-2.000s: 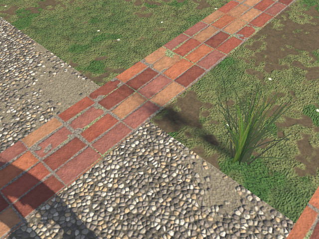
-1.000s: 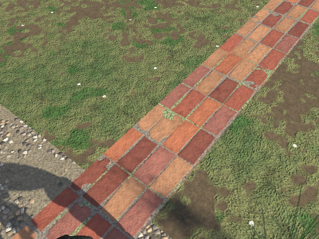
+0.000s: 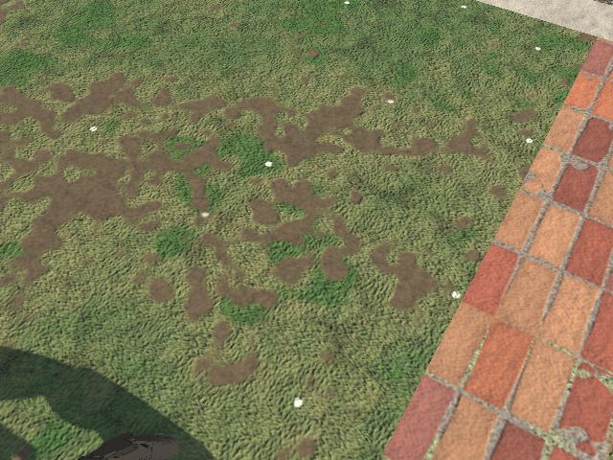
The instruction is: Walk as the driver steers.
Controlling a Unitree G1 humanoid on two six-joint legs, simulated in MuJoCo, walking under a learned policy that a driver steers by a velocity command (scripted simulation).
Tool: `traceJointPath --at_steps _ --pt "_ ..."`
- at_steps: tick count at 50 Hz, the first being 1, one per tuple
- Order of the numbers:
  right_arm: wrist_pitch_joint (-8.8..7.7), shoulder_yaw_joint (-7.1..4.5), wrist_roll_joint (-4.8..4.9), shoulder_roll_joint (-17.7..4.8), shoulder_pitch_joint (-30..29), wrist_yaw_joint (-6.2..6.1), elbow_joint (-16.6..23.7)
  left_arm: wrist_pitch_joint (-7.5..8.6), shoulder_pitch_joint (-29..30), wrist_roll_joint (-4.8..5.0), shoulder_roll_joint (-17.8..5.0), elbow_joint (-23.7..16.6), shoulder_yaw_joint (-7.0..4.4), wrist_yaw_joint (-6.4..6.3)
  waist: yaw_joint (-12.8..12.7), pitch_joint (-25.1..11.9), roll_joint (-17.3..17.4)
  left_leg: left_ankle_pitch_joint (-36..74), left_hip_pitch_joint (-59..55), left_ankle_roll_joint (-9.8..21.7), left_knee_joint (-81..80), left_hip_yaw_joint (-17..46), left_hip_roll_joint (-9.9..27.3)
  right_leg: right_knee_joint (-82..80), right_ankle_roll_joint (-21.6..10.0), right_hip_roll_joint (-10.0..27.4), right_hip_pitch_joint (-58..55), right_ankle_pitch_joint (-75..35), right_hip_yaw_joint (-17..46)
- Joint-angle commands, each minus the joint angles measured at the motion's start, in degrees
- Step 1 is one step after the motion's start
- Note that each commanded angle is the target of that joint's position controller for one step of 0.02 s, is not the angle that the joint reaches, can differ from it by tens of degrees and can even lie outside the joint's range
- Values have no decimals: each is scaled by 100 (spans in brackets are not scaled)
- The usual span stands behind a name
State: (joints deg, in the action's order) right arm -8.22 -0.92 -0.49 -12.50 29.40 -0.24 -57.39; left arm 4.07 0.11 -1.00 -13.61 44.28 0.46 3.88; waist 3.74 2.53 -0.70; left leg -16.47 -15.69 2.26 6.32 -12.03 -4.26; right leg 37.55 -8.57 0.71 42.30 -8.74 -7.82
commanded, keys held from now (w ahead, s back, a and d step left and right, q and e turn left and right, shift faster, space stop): w+e+shift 1.00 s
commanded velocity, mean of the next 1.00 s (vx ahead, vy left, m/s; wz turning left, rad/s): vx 1.00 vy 0.00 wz -0.92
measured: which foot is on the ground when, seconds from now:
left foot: down 0.00-0.06, up 0.08-0.46, down 0.48-0.94, up 0.96-1.00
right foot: up 0.00-0.04, down 0.06-0.50, up 0.52-0.92, down 0.94-1.00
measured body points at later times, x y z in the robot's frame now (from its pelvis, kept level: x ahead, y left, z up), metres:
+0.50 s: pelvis +0.50 -0.03 -0.01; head +0.54 -0.04 +0.44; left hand +0.59 +0.28 -0.12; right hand +0.67 -0.32 -0.05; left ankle +0.70 +0.05 -0.72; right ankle +0.25 -0.03 -0.69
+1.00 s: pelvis +0.87 -0.27 -0.02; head +0.89 -0.29 +0.43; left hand +1.19 -0.27 -0.11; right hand +0.65 -0.42 -0.15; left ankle +0.80 +0.01 -0.58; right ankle +0.91 -0.33 -0.72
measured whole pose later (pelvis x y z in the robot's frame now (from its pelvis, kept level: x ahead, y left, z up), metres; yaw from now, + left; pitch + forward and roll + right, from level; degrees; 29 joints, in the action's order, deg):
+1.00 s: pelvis +0.87 -0.27 -0.02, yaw -55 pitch +0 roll +1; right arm -2.9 -1.6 -2.1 -14.4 24.1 -0.2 -47.4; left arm 0.5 -6.1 -1.3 -17.9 37.9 -2.5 2.3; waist 1.8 3.0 -1.4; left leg -22.6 4.6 -2.3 73.0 -6.4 4.4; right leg 44.6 -12.8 -8.3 29.8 15.9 -6.8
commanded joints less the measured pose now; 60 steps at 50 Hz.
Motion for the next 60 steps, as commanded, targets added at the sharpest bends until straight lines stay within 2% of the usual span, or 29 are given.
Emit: traceJointPath --at_steps 1,3,4,5,6,8,11,14,20,22,24,25,26,27,29,34,37,40,43,45,46,47,48,49,50,51,54,56,60 --pt "99 -250 -81 -1367 -198 -277 424 40 -895 -71 -624 -13 -155 -20 -901 -261 808 8642 871 -308 2056 -179 1547 -126 -255 -772 -2057 652 -484" --pt "283 -342 -219 -1534 -851 -322 608 11 -3278 -59 -1141 666 -459 -146 -2058 -1193 849 7562 1781 -192 5271 10 1597 -435 -657 -627 -4371 1024 273" --pt "235 -272 -280 -1077 -1120 -175 746 -60 -3326 24 -1345 771 -589 -265 -1756 -1095 -1 1932 3278 -43 7254 146 764 -102 -778 -46 -5197 1557 1106" --pt "129 -137 -59 -552 -760 -87 1359 -171 -2864 -95 -2046 618 -789 -282 -924 -1586 -1656 -1396 5841 -400 9265 888 -21 -585 -2030 1163 -6765 1137 4120" --pt "-8 -56 -48 -744 -1194 -68 1626 -208 -2715 -27 -1846 489 -816 -305 -1101 -1783 -643 -896 6698 -227 9124 1706 244 -1878 -2177 1414 -6877 2588 5331" --pt "-87 -60 -142 -871 -1619 0 1668 -200 -2276 2 -1097 533 -674 -356 -574 -356 658 -223 6289 -136 7697 1718 769 -2558 -1488 1076 -4819 2701 4462" --pt "304 16 -419 -676 -1623 56 1781 10 -2010 94 -878 436 -548 -396 -38 151 704 -478 5374 -472 6654 1617 1126 -2681 -1232 376 -2847 1878 3381" --pt "400 108 -343 -585 -2670 135 2320 150 -2059 95 -1153 322 -619 -369 -248 480 323 542 4820 -653 4888 1196 1117 -2993 -1093 -84 -1785 1153 2899" --pt "345 121 -120 -727 -3451 129 2703 109 -2592 153 -1383 298 -771 -311 -865 45 -256 2179 4006 -376 2545 1206 594 -2375 -456 -35 -3216 -724 2988" --pt "312 -23 -115 -1089 -2804 41 2546 102 -2454 113 -1580 224 -814 -357 -539 -483 -239 1609 3045 -281 2238 1266 316 -1359 -186 -20 -3689 -1993 3058" --pt "261 -286 -114 -1640 -649 -151 2066 162 -1881 34 -1692 59 -820 -311 701 -1614 -196 618 631 -137 2541 1513 714 1221 43 -292 -2857 -1700 2849" --pt "252 -404 -293 -1986 536 -255 1853 220 -1764 -16 -721 -167 -565 -336 915 -2333 948 -1224 -684 -84 2510 2964 2207 3278 -3 -653 -1753 2322 2352" --pt "283 -512 -409 -2415 -250 -167 1959 188 -2670 354 -422 -569 -400 -334 -69 -2984 2926 -2476 -1186 557 1006 6595 3483 4497 141 -937 -231 3852 1727" --pt "336 -453 -352 -1652 -979 -112 2158 49 -2170 137 -938 -300 -417 -409 24 -1971 1491 -3467 -292 608 784 6146 3067 4714 89 -335 287 3112 1546" --pt "366 -289 -313 -997 -1246 -69 1991 -71 -1472 -29 -1032 -347 -468 -259 14 -788 223 -1420 1099 471 871 3993 2514 4185 201 81 153 2475 1301" --pt "141 -198 -54 -666 -761 77 1278 -373 -686 -110 -469 -979 -278 14 -351 -80 585 1222 2030 111 452 1609 2057 3759 247 526 380 2086 1100" --pt "46 -221 -92 -816 -1014 83 1220 -394 -233 -68 -523 -1282 -220 85 -563 221 589 2175 2361 19 169 555 1833 2881 242 514 241 1186 868" --pt "51 -255 -96 -1011 -674 33 1038 -381 434 -83 -538 -1431 -165 201 -388 610 240 3132 2176 -150 -70 -235 1570 1384 39 263 -237 756 109" --pt "157 -338 -94 -1440 -316 -81 1001 -345 304 -75 -626 -1323 -190 183 -558 245 510 6782 1389 -286 845 -524 1682 738 -252 -353 -1161 1078 -467" --pt "346 -441 -127 -1804 -518 -166 1093 -323 -945 -60 -950 -987 -344 69 -1294 -468 765 8095 1297 -236 2619 -423 1967 660 -455 -674 -2502 1690 -361" --pt "436 -467 -142 -1864 -811 -155 1240 -294 -2137 -49 -1201 -625 -500 -25 -1789 -958 767 7836 1825 -113 4117 -266 2056 417 -640 -768 -3813 1929 -80" --pt "488 -467 -181 -1721 -905 -96 1306 -285 -2799 -14 -1426 -295 -687 -173 -1926 -1176 281 4803 3019 -140 6097 -234 1630 -67 -804 -656 -5187 2175 487" --pt "468 -271 -276 -874 -930 -2 1610 -351 -2260 104 -1906 -345 -812 -284 -1174 -750 -1129 -1003 4890 -275 8269 -124 595 -78 -1027 374 -5561 1541 2284" --pt "346 -261 -112 -1073 -915 12 2314 -439 -2240 -82 -2288 -634 -876 -276 -973 -1931 -1089 -1251 6449 -420 9156 1160 293 -1273 -2096 1190 -6939 2409 4957" --pt "191 -224 -149 -1229 -1456 15 2390 -442 -2361 -60 -2037 -624 -879 -336 -1108 -1524 -89 -776 6804 -384 8671 1626 645 -2110 -1860 1340 -6488 2998 5352" --pt "128 -191 -130 -1211 -1540 15 2363 -388 -2220 -34 -1769 -490 -820 -386 -820 -635 317 -498 6694 -373 7996 1639 846 -2374 -1663 1216 -5492 2831 5019" --pt "415 -145 -388 -1104 -1346 -3 2211 -116 -1786 21 -1341 -456 -640 -456 -93 -36 718 -787 5535 -614 6853 1659 1207 -2457 -1397 556 -3371 1558 3811" --pt "565 -95 -382 -938 -1706 42 2381 22 -1811 52 -1251 -412 -588 -413 -67 168 603 -698 5225 -723 5879 1478 1320 -2692 -1314 263 -2560 1531 3333" --pt "503 85 -198 -536 -2718 196 2691 167 -2073 115 -1155 -206 -579 -322 -484 269 181 2072 4148 -476 3644 1122 1113 -2949 -786 -204 -2055 425 2502"
Keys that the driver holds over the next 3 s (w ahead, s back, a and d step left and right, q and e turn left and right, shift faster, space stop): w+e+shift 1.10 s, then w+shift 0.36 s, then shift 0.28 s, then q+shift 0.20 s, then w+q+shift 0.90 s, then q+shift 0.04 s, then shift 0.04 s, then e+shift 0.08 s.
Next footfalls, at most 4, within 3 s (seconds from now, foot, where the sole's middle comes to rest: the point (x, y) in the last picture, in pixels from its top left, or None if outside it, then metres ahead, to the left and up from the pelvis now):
0.06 right None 0.28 -0.03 -0.75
0.48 left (281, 340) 0.73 0.04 -0.75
0.94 right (434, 261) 0.94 -0.37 -0.75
1.36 left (509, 161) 1.29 -0.66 -0.75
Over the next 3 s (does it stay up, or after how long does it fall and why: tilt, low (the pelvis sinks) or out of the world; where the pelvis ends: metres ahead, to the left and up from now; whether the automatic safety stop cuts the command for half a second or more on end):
stays up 1.73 -1.25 0.00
